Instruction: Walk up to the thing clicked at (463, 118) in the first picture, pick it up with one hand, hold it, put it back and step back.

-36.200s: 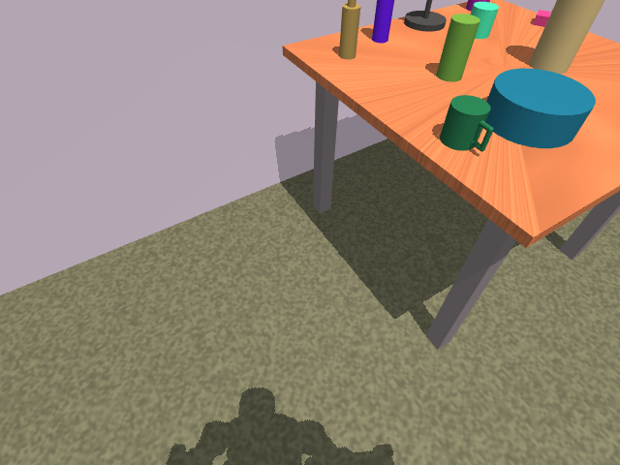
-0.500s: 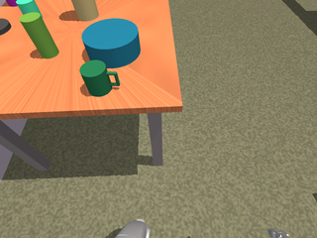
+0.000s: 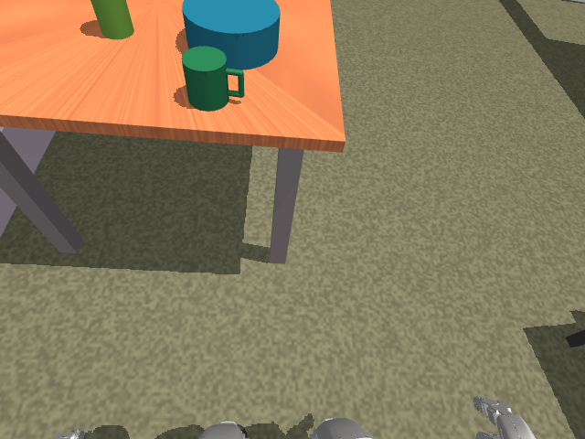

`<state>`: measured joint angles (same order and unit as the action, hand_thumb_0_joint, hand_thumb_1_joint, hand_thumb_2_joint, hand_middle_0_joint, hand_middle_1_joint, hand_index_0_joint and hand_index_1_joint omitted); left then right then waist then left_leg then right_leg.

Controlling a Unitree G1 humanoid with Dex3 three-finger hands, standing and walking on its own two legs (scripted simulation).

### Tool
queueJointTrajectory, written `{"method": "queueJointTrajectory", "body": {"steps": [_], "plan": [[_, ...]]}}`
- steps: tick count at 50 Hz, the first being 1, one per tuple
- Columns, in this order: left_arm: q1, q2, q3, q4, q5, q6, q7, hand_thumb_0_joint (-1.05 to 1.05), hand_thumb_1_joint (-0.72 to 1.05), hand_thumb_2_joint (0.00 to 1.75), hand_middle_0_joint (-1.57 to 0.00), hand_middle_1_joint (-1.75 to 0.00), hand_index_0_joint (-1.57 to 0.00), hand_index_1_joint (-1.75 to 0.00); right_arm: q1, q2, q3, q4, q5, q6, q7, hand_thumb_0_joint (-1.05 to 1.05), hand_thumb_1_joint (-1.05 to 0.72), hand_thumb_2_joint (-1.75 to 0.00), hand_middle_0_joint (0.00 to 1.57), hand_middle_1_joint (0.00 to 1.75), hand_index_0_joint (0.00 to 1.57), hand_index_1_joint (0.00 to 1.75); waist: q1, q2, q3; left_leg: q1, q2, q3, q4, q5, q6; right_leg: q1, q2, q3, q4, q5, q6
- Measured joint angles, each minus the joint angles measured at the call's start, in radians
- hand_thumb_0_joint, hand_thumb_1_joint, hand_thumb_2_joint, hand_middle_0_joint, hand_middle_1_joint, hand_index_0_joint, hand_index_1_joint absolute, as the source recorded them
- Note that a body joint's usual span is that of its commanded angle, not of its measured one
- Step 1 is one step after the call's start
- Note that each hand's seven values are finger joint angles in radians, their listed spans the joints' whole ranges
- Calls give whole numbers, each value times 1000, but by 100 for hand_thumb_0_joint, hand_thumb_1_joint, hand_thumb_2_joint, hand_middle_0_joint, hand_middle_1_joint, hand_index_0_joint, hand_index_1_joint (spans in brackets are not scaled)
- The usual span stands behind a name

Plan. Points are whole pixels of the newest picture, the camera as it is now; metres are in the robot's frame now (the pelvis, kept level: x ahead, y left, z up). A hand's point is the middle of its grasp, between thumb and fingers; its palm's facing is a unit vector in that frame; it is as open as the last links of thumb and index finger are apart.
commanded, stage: step back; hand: left
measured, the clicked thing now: (215, 80) +0.76 +0.18 +0.01
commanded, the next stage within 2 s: none
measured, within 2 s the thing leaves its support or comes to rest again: neither
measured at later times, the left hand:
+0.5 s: hand out of the picture -0.04 +0.26 -0.15, palm faces +0.05 -0.91 -0.41, open 7.4 cm
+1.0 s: hand out of the picture -0.28 +0.20 -0.15, palm faces +0.02 -0.92 -0.40, open 7.4 cm
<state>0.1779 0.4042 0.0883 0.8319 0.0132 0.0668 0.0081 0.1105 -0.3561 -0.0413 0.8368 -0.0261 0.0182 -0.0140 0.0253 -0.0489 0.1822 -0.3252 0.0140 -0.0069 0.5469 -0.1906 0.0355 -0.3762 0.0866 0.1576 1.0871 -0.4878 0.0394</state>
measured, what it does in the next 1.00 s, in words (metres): walks backwards: right foot, then left foot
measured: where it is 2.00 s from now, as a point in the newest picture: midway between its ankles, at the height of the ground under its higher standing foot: outside the picture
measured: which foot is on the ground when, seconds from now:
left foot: down 0.00-0.16, up 0.18-0.46, down 0.48-0.88, up 0.90-1.00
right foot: up 0.00-0.10, down 0.12-0.50, up 0.52-0.82, down 0.84-1.00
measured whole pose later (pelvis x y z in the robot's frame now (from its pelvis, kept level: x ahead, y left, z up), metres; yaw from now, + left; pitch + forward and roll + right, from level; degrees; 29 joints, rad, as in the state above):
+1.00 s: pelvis -0.32 -0.07 -0.01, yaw -1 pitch -2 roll +2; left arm 0.25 0.35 0.07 0.93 0.04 0.04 -0.01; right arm 0.18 -0.42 -0.05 0.89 -0.02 0.05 -0.01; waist 0.04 0.01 0.09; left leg -0.49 -0.06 -0.12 0.98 -0.41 0.00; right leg -0.24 -0.01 0.04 0.64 -0.36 -0.02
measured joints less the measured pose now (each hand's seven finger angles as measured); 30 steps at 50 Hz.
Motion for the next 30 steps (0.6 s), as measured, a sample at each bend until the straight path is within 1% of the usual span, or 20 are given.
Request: {"method": "queueJointTrajectory", "body": {"steps": [3,6,7,8,9,10,11,12,13,15,16,18,21,23,24,25,26,27,28,30], "plan": [[14,5,-1,16,2,-2,-4,1,90,90,-21,-30,-20,-30,-26,-9,-2,-27,-2,2,3,0,-90,-90,20,30,21,30,5,2,13,-41,12,21,30,15,-10,75,-43,-42,-185,3,3],[25,0,-4,31,5,-12,-12,1,90,90,-20,-30,-20,-30,-43,-28,-4,-41,-1,16,10,0,-90,-90,20,30,21,30,9,18,13,-94,25,37,78,26,-28,157,-71,-91,-402,69,-20],[21,-14,-3,43,8,-17,-14,1,91,90,-20,-30,-20,-30,-51,-42,-7,-37,2,23,10,0,-90,-90,20,30,21,30,6,50,20,-108,42,25,97,29,-35,168,-55,-107,-433,84,-33],[20,-32,-7,49,14,-18,-17,1,91,90,-20,-30,-20,-30,-52,-54,-13,-29,6,31,9,0,-90,-90,20,30,21,30,-4,90,23,-119,54,-3,109,29,-31,170,-35,-127,-439,99,-41],[30,-43,-10,47,18,-19,-23,1,91,90,-20,-30,-20,-30,-44,-59,-17,-21,10,38,6,0,-91,-90,20,30,21,30,-12,108,15,-136,36,-38,136,-42,-29,161,-33,-140,-434,107,-45],[41,-46,-15,42,23,-17,-28,1,91,90,-20,-30,-20,-30,-30,-55,-20,-12,12,44,1,0,-91,-90,20,30,21,30,-6,101,-1,-158,-2,-61,200,-147,-33,145,-46,-136,-423,111,-51],[51,-45,-17,39,26,-15,-30,1,90,90,-21,-30,-20,-30,-14,-49,-20,-1,13,48,-2,0,-91,-90,20,30,21,30,8,82,-15,-177,-41,-71,289,-218,-37,130,-64,-121,-417,117,-56],[58,-45,-17,37,26,-13,-29,1,90,90,-21,-30,-20,-30,1,-46,-17,9,16,49,-2,0,-91,-90,20,30,21,30,19,65,-26,-188,-74,-79,372,-251,-39,120,-81,-106,-423,130,-59],[61,-47,-17,36,26,-10,-26,1,90,90,-21,-30,-20,-30,18,-47,-15,16,20,48,0,0,-91,-90,20,30,21,30,21,58,-35,-192,-102,-93,442,-257,-39,117,-94,-101,-440,147,-58],[54,-53,-13,32,27,-7,-20,1,90,90,-21,-30,-20,-30,54,-53,-12,24,24,40,-1,0,-91,-90,20,30,21,30,8,61,-51,-186,-133,-119,535,-253,-40,105,-109,-112,-472,181,-52],[46,-52,-10,25,28,-7,-18,1,90,90,-21,-30,-20,-30,70,-55,-11,28,24,37,-4,0,-91,-90,20,30,21,30,4,63,-56,-172,-137,-122,555,-255,-43,93,-113,-118,-478,193,-51],[25,-47,-8,1,32,-10,-11,1,90,90,-21,-30,-20,-30,95,-56,-7,35,22,33,-8,0,-91,-90,20,30,21,30,-4,66,-55,-119,-124,-113,519,-272,-48,68,-116,-133,-479,212,-49],[-23,-35,-7,-40,31,-15,0,1,90,90,-21,-30,-20,-30,118,-48,-3,45,16,27,-12,0,-91,-90,20,30,21,30,-22,68,-34,-19,-82,-75,347,-297,-51,27,-122,-170,-453,227,-45],[-59,-22,-10,-66,24,-14,3,1,90,90,-21,-30,-20,-30,125,-38,-1,50,11,21,-11,0,-91,-90,20,30,21,30,-31,59,-17,54,-57,-41,179,-245,-44,-8,-131,-194,-410,226,-41],[-79,-12,-10,-73,20,-11,3,1,90,90,-21,-30,-20,-30,121,-26,-2,57,9,16,-11,0,-91,-90,20,30,21,30,-33,37,-1,78,-65,-27,115,-185,-30,-26,-146,-194,-380,221,-36],[-97,0,-8,-75,16,-5,3,1,90,90,-21,-30,-20,-30,110,-6,-1,65,5,15,-10,0,-91,-90,20,30,21,30,-23,-6,21,88,-88,-7,101,-163,-18,-36,-168,-171,-358,223,-35],[-104,4,-7,-73,11,1,4,1,90,90,-21,-30,-20,-30,105,8,3,66,-1,16,-6,0,-91,-90,20,30,21,30,-12,-30,29,87,-95,9,100,-155,-12,-52,-162,-143,-327,183,-42],[-104,-1,-8,-67,8,9,6,1,90,90,-21,-30,-20,-30,105,11,9,63,-5,17,1,0,-91,-90,20,30,21,30,-15,-28,24,73,-85,8,108,-151,-7,-71,-130,-120,-267,90,-44],[-102,-9,-11,-57,7,16,7,1,90,90,-20,-30,-20,-30,105,10,13,59,-8,16,5,0,-91,-90,20,30,21,30,-29,-12,16,59,-68,-7,112,-144,-4,-87,-90,-103,-186,14,-44],[-97,-17,-17,-40,3,26,1,1,90,90,-20,-30,-20,-30,103,10,16,53,-15,12,4,0,-91,-90,20,30,21,30,-45,9,1,43,-41,-32,88,-110,-4,-109,-23,-65,-18,-39,-46]]}}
